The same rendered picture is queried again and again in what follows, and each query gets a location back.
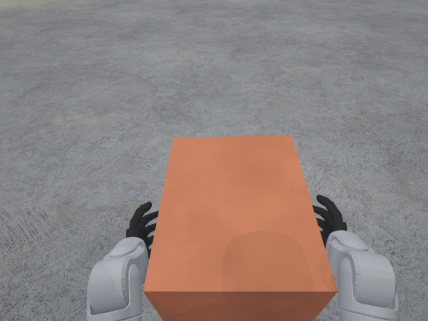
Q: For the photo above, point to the robot right forearm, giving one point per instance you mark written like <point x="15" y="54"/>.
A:
<point x="367" y="284"/>

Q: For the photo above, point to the robot left hand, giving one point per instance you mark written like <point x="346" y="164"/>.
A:
<point x="138" y="222"/>

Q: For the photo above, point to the carton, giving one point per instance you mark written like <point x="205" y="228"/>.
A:
<point x="236" y="237"/>

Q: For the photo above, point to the robot left forearm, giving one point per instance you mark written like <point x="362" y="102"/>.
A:
<point x="114" y="286"/>

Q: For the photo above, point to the robot right hand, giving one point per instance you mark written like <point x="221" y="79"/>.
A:
<point x="333" y="218"/>

